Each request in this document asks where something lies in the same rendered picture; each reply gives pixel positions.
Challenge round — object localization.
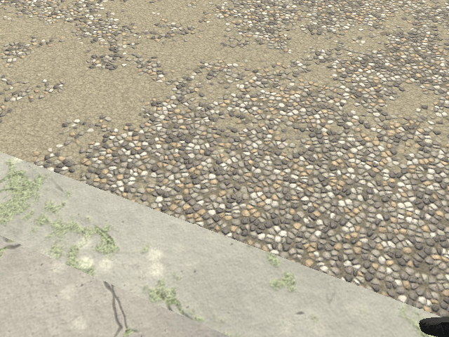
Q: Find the right robot hand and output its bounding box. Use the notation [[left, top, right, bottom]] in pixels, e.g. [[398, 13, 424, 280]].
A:
[[419, 317, 449, 337]]

